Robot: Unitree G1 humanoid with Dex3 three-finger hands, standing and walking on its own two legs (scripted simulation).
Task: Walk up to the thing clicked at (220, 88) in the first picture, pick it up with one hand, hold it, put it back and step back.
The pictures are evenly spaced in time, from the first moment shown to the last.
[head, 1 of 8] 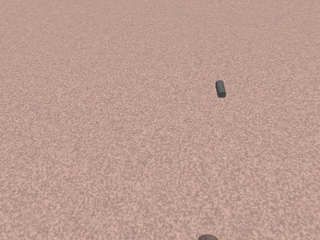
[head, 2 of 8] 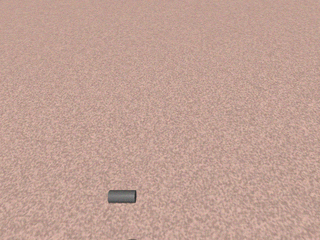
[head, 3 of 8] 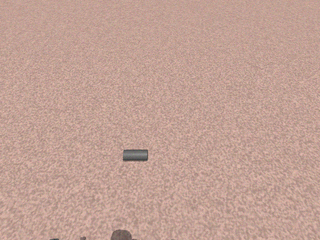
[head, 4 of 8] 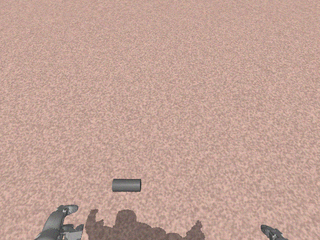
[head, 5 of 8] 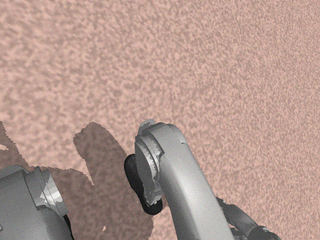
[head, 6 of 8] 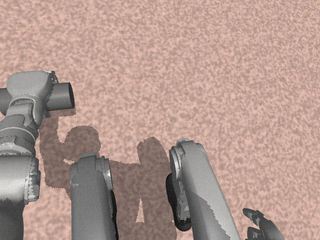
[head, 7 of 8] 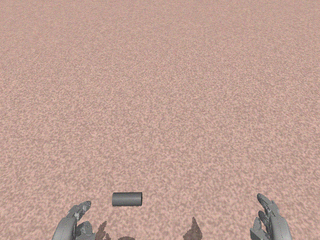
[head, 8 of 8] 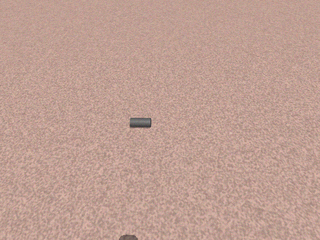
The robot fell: no
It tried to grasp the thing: yes
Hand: left
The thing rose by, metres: 0.69
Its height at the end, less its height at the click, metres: +0.00
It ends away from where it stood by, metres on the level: 0.01
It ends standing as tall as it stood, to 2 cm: yes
